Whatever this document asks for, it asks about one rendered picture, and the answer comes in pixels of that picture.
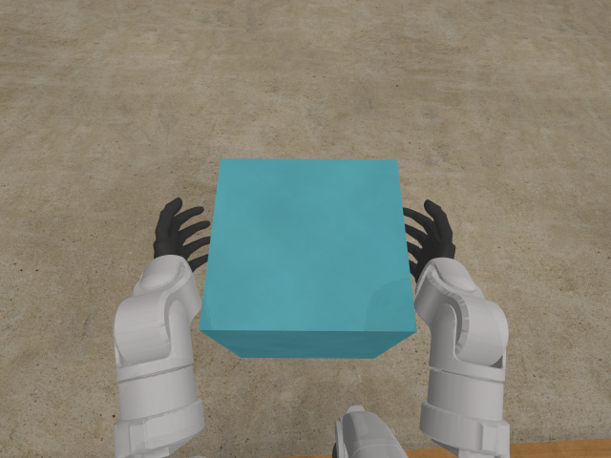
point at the left robot hand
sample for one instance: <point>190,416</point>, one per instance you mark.
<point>169,240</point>

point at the robot right shin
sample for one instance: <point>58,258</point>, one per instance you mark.
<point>354,408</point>

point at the carton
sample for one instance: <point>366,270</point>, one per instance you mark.
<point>308,258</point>

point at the left robot forearm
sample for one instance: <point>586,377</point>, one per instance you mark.
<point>159,409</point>

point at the robot right thigh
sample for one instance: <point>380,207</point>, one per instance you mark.
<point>362,434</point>

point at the right robot hand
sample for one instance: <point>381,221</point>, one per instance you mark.
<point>437,244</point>

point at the right robot forearm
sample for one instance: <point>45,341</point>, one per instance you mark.
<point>463,411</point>

